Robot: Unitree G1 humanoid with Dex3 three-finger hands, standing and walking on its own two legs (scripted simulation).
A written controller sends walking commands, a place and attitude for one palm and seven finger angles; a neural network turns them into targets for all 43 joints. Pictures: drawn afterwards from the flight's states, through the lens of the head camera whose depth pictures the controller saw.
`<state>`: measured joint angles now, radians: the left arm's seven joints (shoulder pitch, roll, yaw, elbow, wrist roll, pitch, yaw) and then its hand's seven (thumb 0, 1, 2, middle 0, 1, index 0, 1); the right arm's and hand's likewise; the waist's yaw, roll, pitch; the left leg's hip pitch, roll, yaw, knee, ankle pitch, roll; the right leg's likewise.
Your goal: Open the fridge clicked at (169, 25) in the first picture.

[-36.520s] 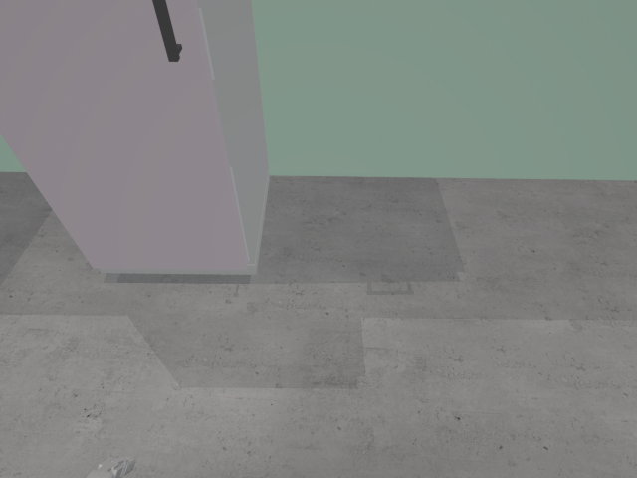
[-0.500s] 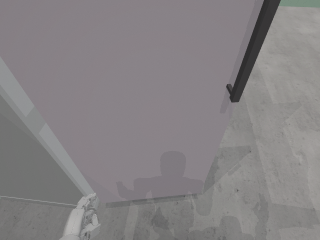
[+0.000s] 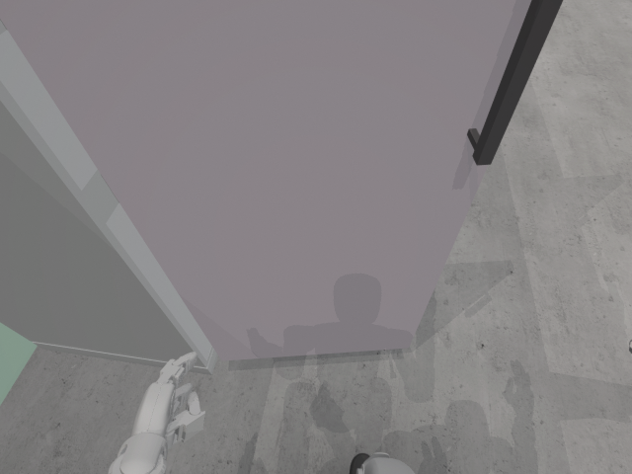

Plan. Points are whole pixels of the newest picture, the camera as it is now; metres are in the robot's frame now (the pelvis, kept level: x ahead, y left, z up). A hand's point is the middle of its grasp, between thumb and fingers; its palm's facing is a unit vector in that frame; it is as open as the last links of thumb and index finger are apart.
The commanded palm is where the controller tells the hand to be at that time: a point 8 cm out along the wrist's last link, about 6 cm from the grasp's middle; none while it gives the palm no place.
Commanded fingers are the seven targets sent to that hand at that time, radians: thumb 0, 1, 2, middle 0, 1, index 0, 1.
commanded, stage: step back with the hand held close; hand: right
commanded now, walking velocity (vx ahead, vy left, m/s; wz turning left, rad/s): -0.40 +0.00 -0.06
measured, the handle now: (518, 42) +0.50 -0.20 +0.27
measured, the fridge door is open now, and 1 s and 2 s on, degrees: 78 78 78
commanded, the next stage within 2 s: stop stepping back and stand still in 0.36 s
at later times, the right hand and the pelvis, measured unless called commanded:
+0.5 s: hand out of the picture +0.08 -0.28 +0.19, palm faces +0.41 +0.78 -0.47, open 7.4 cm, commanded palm +0.03 -0.31 +0.19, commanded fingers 0.00 -0.90 -0.90 0.20 0.30 0.20 0.30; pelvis -0.11 -0.01 +0.00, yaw +0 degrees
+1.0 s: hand out of the picture -0.01 -0.34 +0.17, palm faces +0.53 +0.75 -0.41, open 7.4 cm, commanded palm -0.06 -0.36 +0.19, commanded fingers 0.00 -0.90 -0.90 0.20 0.30 0.20 0.30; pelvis -0.18 -0.05 +0.01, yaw -3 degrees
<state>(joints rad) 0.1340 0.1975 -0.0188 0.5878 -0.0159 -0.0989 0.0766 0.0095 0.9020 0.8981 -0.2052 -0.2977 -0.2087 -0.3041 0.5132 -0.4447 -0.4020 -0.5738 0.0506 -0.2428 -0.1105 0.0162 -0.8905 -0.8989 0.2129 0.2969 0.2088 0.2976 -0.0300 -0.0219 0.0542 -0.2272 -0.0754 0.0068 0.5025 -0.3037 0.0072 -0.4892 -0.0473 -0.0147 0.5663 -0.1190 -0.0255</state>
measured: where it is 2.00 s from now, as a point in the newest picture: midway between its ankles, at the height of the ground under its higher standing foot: outside the picture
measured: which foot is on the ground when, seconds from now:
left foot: down 0.00-0.16, up 0.18-0.46, down 0.48-1.00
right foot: up 0.00-0.08, down 0.10-0.48, up 0.50-0.70, down 0.72-1.00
